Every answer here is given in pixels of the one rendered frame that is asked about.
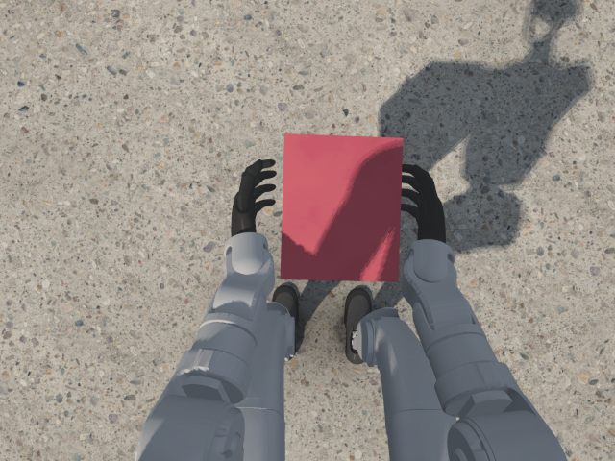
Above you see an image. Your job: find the robot left forearm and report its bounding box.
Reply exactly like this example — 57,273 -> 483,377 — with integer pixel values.
135,232 -> 275,461

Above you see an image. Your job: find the robot right upper arm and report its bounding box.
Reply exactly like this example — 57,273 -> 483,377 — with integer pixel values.
447,410 -> 566,461

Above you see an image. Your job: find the carton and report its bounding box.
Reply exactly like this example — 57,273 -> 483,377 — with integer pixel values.
281,133 -> 403,282

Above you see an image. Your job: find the robot left upper arm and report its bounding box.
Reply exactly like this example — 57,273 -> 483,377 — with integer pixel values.
136,395 -> 245,461

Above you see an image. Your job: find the robot left hand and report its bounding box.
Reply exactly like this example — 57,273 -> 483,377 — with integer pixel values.
231,159 -> 277,237

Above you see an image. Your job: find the robot right forearm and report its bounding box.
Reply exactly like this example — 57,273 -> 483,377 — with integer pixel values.
401,239 -> 568,461

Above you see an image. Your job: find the left robot shin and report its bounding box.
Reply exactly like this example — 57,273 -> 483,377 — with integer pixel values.
267,302 -> 291,317

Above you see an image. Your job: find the robot right hand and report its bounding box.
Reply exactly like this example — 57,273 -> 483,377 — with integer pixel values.
401,164 -> 446,243

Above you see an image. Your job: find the robot left thigh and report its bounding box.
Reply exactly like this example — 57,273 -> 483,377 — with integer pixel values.
235,310 -> 295,461

